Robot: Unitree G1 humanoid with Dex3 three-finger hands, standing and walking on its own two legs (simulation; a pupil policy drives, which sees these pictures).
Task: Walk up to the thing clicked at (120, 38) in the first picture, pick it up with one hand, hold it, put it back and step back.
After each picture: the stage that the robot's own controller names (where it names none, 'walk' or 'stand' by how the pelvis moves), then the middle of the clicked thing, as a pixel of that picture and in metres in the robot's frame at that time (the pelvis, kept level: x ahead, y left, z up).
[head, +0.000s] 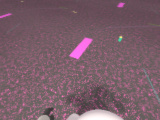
stand; (120, 38) +2.01 -0.69 -0.72
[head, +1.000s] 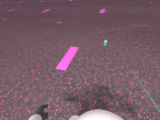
walk; (105, 43) +1.94 -0.20 -0.69
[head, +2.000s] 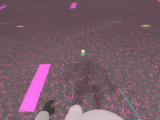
walk; (83, 52) +1.28 +0.25 -0.71
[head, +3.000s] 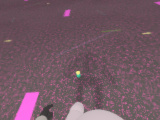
walk; (78, 74) +0.78 +0.28 -0.72
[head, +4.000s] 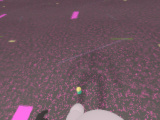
walk; (78, 90) +0.50 +0.22 -0.72
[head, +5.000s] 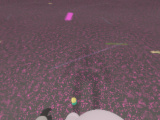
stand; (73, 101) +0.35 +0.19 -0.71
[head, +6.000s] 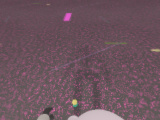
stand; (74, 103) +0.33 +0.19 -0.72
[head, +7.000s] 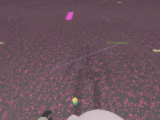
stand; (75, 101) +0.35 +0.19 -0.73
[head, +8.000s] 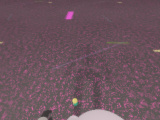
stand; (75, 101) +0.33 +0.19 -0.73
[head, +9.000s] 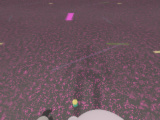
go down; (75, 103) +0.33 +0.19 -0.73
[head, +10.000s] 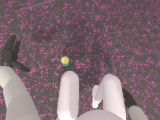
go down; (65, 61) +0.43 +0.20 -0.34
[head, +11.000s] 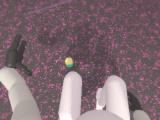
approach; (69, 62) +0.43 +0.19 -0.31
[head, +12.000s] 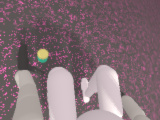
close in; (42, 56) +0.43 +0.23 -0.23
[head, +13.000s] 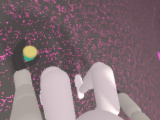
close; (30, 54) +0.42 +0.25 -0.23
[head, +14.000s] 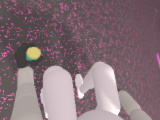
lift; (33, 54) +0.41 +0.23 -0.23
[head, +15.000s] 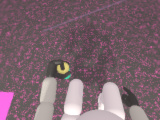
lift; (64, 71) +0.33 +0.20 -0.04
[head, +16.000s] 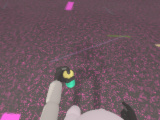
hold; (69, 78) +0.31 +0.16 -0.02
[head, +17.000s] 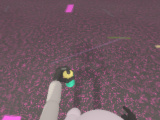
hold; (69, 78) +0.31 +0.17 -0.02
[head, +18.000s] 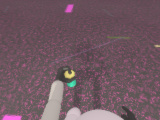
crouch; (70, 78) +0.32 +0.16 -0.02
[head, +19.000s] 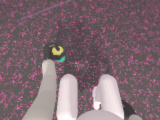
crouch; (59, 54) +0.46 +0.20 -0.10
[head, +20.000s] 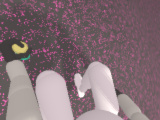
lower; (22, 51) +0.45 +0.27 -0.23
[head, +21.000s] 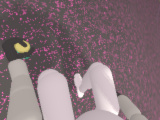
lower; (24, 50) +0.44 +0.27 -0.23
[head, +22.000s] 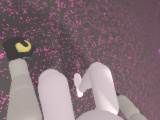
lower; (24, 49) +0.44 +0.27 -0.24
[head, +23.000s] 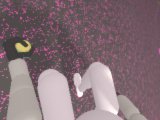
lower; (24, 49) +0.44 +0.27 -0.24
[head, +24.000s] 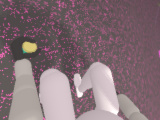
draw back; (28, 50) +0.44 +0.25 -0.24
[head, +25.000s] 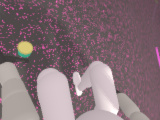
rise; (25, 50) +0.44 +0.25 -0.24
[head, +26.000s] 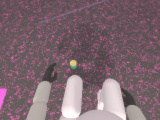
walk; (73, 64) +0.46 +0.18 -0.39
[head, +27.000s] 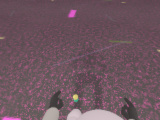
stand; (75, 98) +0.38 +0.16 -0.66
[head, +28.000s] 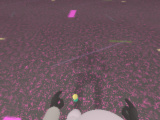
stand; (75, 97) +0.38 +0.18 -0.67
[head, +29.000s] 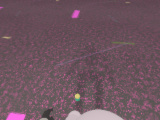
stand; (77, 97) +0.39 +0.16 -0.70
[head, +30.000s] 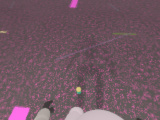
walk; (78, 90) +0.41 +0.15 -0.71
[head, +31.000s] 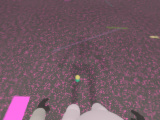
walk; (77, 78) +0.55 +0.15 -0.71
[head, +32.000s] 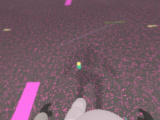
walk; (79, 65) +0.83 +0.28 -0.69
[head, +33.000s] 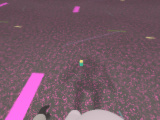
stand; (81, 63) +1.03 +0.20 -0.71
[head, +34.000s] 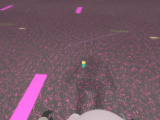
stand; (83, 64) +1.03 +0.17 -0.73
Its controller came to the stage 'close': yes
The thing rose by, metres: 0.71
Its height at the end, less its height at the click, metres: +0.00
